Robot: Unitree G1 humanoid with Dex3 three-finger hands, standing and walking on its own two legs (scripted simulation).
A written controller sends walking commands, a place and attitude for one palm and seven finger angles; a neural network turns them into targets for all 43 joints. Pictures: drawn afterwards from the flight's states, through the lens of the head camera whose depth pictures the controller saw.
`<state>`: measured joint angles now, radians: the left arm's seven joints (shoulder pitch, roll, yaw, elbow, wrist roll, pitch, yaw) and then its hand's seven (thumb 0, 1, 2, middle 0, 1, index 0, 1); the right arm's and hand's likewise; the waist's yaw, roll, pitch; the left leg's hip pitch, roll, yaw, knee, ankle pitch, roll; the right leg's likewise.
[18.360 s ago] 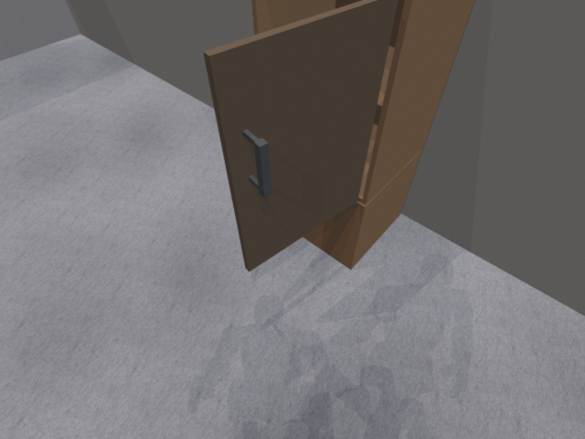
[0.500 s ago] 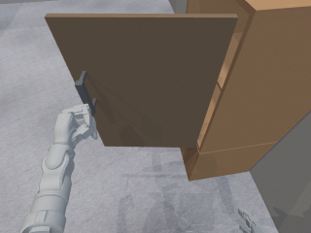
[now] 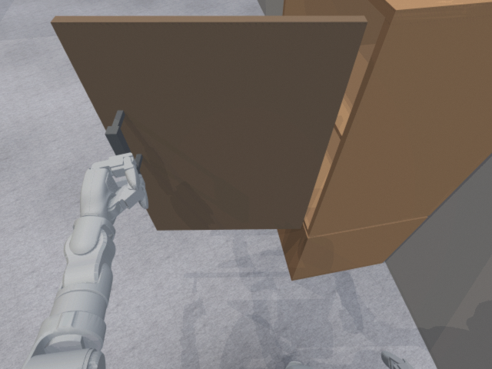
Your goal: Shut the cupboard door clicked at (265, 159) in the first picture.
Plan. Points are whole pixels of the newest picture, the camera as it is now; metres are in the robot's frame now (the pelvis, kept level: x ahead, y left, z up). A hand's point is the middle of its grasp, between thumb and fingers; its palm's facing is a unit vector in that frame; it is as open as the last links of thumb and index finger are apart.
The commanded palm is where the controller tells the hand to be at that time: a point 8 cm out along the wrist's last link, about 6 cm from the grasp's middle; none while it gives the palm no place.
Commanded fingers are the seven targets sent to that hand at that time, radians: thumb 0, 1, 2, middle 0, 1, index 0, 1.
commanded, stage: push the door shut along its arc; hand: left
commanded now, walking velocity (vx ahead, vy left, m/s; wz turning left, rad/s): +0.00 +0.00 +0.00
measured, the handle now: (127, 148) +0.48 +0.23 +0.07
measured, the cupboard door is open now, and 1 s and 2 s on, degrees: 80 69 58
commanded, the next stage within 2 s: pull the fist back off the door in 1.98 s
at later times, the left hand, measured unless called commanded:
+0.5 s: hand (145, 168) +0.42 +0.18 +0.08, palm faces -0.04 -1.00 -0.02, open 3.1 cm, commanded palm +0.41 +0.22 +0.07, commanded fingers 0.00 0.90 0.90 -1.30 -1.50 -1.30 -1.50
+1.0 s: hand (159, 143) +0.48 +0.16 +0.08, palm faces -0.20 -0.98 -0.02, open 3.1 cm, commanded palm +0.48 +0.20 +0.07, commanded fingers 0.00 0.90 0.90 -1.30 -1.50 -1.30 -1.50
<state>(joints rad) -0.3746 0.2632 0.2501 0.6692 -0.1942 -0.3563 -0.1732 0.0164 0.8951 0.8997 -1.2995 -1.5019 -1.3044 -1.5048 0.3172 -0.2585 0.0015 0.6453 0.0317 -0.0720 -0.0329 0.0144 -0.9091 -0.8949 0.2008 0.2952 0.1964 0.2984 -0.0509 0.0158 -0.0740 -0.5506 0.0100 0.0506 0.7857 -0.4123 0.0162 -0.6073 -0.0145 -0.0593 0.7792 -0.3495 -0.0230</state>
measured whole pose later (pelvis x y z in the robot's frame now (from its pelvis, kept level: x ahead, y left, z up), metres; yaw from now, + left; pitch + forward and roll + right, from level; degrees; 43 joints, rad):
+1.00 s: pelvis -0.02 +0.01 -0.02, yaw +1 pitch +18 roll -1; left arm -0.99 0.51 0.27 1.24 -0.15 -0.34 -0.41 0.02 0.90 0.90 -1.30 -1.50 -1.30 -1.51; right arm 0.38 -0.30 0.03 0.68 0.02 -0.05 -0.04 0.01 -0.91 -0.89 0.20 0.30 0.20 0.30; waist -0.17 0.01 -0.07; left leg -0.82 0.01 0.02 0.93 -0.42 0.03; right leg -0.84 -0.02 -0.09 0.87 -0.34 -0.02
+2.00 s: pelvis -0.01 +0.02 -0.05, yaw -1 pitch +27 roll -4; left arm -1.42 0.64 0.21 1.40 -0.06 -0.19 -0.46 0.00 0.98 1.01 -1.30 -1.50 -1.30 -1.50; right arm 0.40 -0.28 0.05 0.70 -0.03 -0.06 -0.04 0.01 -0.91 -0.89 0.20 0.30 0.20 0.30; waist -0.29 0.04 -0.07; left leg -1.09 0.04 0.00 1.12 -0.51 0.04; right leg -1.08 0.00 -0.10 1.01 -0.39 -0.01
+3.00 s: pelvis +0.01 +0.00 -0.01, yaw +0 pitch +18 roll -1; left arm -0.88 0.19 0.20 1.11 -0.05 -0.42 0.08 0.02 0.90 0.90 -1.30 -1.50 -1.31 -1.51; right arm 0.35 -0.26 -0.02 0.65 -0.04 0.02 0.05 0.01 -0.91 -0.89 0.20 0.29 0.19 0.30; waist -0.13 0.04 -0.11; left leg -0.73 0.02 0.03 0.88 -0.46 0.02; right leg -0.77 0.00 -0.07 0.84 -0.38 -0.02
